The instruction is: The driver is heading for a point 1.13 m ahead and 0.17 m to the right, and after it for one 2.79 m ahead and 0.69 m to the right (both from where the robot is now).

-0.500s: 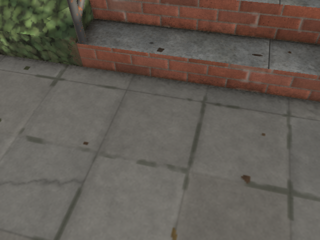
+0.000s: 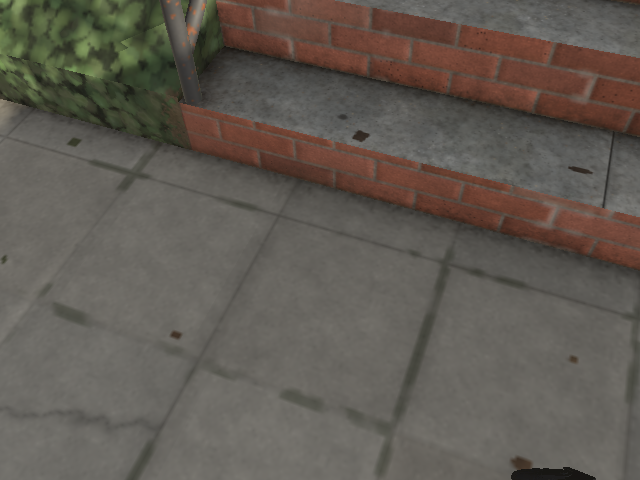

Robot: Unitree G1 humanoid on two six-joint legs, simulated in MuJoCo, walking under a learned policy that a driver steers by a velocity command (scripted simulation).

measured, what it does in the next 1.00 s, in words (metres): walks ahead: left foot, then right foot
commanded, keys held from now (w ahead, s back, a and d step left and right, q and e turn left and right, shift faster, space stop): w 1.00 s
